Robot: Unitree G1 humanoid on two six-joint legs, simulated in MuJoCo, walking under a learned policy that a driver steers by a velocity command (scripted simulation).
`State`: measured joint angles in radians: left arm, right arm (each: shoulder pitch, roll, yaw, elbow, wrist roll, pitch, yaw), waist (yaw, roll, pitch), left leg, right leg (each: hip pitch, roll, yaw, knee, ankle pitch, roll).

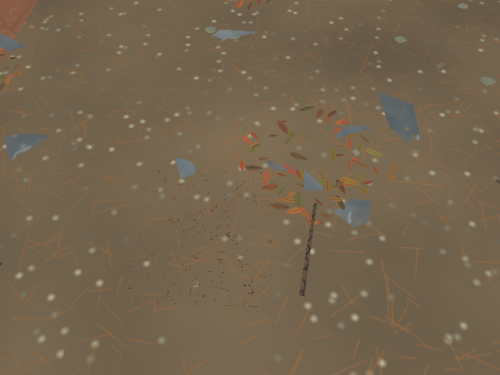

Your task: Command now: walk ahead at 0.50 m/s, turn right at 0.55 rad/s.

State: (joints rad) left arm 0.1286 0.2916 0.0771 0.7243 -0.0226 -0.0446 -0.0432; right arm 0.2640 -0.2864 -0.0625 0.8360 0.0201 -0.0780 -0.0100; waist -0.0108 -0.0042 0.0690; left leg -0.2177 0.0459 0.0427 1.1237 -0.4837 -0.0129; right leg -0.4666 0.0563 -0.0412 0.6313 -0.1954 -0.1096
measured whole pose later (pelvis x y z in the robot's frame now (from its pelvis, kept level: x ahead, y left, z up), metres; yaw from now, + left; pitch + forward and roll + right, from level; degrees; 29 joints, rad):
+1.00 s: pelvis +0.45 -0.06 +0.01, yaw -31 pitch +2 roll +0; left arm 0.12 0.26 0.05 0.61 0.01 0.00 -0.02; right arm 0.14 -0.32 -0.05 0.81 0.01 -0.01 0.00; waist -0.01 0.04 0.06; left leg -0.45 0.06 0.01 1.11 -0.54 -0.05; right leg -0.43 0.04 -0.03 0.52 -0.13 -0.07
